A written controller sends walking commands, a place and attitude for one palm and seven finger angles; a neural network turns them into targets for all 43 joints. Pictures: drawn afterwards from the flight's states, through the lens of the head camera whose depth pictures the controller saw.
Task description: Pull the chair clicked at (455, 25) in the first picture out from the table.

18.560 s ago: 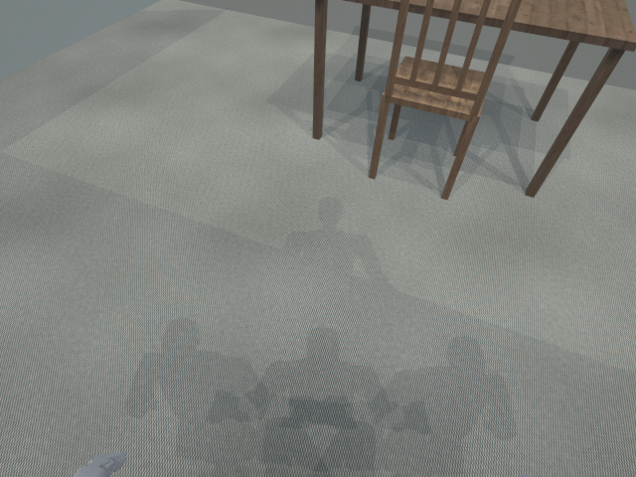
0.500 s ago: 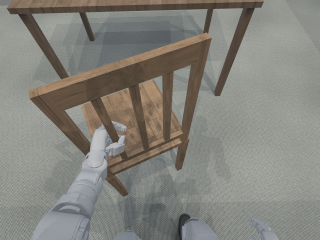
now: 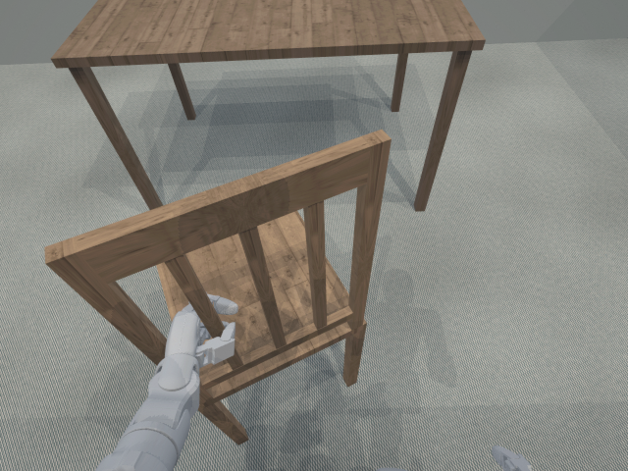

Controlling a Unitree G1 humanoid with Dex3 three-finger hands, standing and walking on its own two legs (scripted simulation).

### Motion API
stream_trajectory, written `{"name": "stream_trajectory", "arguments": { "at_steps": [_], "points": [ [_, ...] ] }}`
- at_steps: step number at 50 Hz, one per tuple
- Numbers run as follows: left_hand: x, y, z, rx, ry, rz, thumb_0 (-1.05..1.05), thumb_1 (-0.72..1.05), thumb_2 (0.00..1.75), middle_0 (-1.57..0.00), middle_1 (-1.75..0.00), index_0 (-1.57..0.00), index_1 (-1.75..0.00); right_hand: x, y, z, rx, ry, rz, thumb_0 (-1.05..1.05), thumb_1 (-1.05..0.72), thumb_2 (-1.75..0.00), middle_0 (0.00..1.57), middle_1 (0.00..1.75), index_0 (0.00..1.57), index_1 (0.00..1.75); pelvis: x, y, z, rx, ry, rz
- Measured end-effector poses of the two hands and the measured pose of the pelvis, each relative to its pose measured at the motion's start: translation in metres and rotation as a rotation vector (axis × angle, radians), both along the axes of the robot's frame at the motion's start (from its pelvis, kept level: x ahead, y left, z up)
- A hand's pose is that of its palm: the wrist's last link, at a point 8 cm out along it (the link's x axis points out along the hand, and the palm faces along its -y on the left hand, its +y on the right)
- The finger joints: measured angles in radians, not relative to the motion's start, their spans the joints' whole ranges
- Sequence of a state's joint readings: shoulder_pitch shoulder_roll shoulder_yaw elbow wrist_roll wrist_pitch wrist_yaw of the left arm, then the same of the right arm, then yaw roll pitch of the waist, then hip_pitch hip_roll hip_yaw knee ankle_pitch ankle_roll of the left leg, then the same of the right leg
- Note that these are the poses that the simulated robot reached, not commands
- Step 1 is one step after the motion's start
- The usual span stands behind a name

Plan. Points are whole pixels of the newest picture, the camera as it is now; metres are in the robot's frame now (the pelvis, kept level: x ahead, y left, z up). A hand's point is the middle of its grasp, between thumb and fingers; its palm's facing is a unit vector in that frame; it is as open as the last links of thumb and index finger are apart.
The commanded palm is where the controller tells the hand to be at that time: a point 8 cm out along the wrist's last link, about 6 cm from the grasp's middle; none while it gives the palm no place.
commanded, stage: stop walking, hand still on the chair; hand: left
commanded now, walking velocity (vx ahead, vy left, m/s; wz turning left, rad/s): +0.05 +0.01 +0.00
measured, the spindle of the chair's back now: (266, 298) +0.37 +0.08 -0.06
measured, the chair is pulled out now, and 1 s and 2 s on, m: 0.61 0.62 0.63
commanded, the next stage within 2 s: open the thumb and straighten the fingers in 0.76 s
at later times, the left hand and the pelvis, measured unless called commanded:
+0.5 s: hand (221, 349) +0.29 +0.15 -0.06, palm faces +0.00 -0.98 -0.19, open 5.3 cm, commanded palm +0.27 +0.20 -0.04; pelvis +0.04 +0.02 +0.01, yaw -1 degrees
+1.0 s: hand (220, 346) +0.29 +0.15 -0.06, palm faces +0.03 -0.99 -0.16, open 5.7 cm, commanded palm +0.27 +0.20 -0.04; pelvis +0.04 +0.01 +0.00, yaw +0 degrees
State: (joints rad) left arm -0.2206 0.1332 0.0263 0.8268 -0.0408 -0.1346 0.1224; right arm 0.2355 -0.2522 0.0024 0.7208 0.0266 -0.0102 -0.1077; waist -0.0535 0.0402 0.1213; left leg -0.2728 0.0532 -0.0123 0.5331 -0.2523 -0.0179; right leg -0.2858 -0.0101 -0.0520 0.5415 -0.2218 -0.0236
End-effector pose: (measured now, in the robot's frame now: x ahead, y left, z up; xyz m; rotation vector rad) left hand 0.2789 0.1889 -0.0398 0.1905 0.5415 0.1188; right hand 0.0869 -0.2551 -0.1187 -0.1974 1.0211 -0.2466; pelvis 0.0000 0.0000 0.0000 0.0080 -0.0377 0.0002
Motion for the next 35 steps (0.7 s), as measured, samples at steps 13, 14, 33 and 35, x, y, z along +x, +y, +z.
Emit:
{"name": "stream_trajectory", "arguments": {
  "at_steps": [13, 14, 33, 35],
  "points": [
    [-0.010, 0.006, -0.001, -0.016, -0.002, -0.050, 0.02, 0.68, 0.76, -0.16, -1.19, -0.50, -1.45, 0.044, 0.028, 0.019, -0.006, -0.104, 0.018, 0.01, -0.91, -0.89, 0.20, 0.30, 0.20, 0.30, 0.019, 0.021, 0.005, -0.003, 0.002, -0.021],
    [-0.010, 0.007, -0.001, -0.016, -0.002, -0.051, 0.02, 0.68, 0.76, -0.16, -1.19, -0.50, -1.45, 0.048, 0.033, 0.019, 0.003, -0.107, 0.024, 0.01, -0.91, -0.89, 0.20, 0.30, 0.20, 0.30, 0.021, 0.022, 0.005, -0.003, 0.004, -0.023],
    [-0.009, 0.008, 0.000, -0.023, 0.002, -0.055, 0.02, 0.68, 0.76, -0.15, -1.20, -0.50, -1.45, 0.088, 0.041, 0.027, 0.017, -0.129, 0.066, 0.01, -0.91, -0.89, 0.20, 0.30, 0.20, 0.30, 0.042, 0.020, 0.007, -0.006, 0.013, -0.020],
    [-0.009, 0.008, 0.000, -0.023, 0.003, -0.054, 0.02, 0.67, 0.77, -0.15, -1.20, -0.50, -1.45, 0.088, 0.036, 0.028, 0.007, -0.127, 0.061, 0.01, -0.91, -0.89, 0.20, 0.30, 0.20, 0.30, 0.042, 0.018, 0.007, -0.006, 0.013, -0.019]
  ]
}}
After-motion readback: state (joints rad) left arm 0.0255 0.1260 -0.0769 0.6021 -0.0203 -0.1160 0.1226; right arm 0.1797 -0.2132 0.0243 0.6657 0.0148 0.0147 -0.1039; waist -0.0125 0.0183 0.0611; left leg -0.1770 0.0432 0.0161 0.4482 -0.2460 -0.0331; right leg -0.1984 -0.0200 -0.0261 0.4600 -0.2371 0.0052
